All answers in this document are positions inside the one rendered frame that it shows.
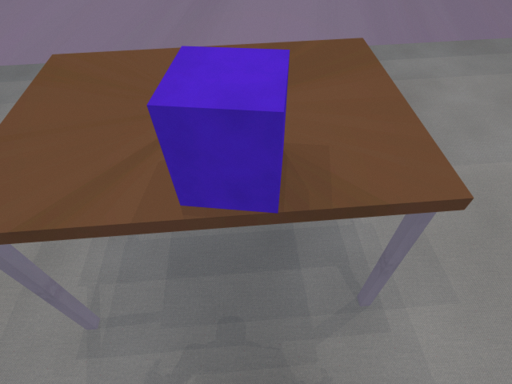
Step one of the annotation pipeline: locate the carton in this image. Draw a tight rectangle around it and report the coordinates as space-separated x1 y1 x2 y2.
147 46 290 214

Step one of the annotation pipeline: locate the table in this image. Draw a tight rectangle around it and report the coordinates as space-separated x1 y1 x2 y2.
0 38 474 330

